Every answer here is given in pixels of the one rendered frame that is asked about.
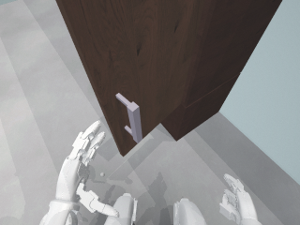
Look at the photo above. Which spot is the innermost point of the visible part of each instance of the cupboard door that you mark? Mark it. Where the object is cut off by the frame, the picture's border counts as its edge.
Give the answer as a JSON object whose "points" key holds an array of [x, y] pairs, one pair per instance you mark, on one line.
{"points": [[140, 49]]}

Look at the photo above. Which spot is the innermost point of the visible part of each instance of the handle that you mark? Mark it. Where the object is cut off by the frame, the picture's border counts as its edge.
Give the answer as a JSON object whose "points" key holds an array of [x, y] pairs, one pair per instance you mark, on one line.
{"points": [[133, 111]]}

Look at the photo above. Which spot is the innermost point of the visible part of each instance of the robot thigh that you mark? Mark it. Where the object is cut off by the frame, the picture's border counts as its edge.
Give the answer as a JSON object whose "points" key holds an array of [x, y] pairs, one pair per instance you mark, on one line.
{"points": [[187, 213], [127, 209]]}

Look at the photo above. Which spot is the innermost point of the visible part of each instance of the robot left forearm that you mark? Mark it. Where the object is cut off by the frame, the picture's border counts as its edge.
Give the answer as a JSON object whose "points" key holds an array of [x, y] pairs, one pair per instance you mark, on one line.
{"points": [[61, 212]]}

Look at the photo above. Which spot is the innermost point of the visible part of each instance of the right robot hand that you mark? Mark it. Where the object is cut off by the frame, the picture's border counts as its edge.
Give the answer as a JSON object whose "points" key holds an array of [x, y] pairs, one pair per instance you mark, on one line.
{"points": [[241, 205]]}

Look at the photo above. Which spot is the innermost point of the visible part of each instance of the robot left thigh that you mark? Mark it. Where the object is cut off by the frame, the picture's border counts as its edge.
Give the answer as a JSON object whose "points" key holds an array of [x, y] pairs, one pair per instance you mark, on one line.
{"points": [[127, 209]]}

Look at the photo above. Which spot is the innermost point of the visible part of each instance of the left robot hand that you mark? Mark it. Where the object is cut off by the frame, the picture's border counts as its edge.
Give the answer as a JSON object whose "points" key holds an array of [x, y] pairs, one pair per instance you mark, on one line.
{"points": [[75, 168]]}

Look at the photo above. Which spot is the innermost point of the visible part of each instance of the robot right thigh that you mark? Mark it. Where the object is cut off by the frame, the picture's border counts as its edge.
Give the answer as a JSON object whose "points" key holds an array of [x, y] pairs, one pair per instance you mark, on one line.
{"points": [[187, 213]]}

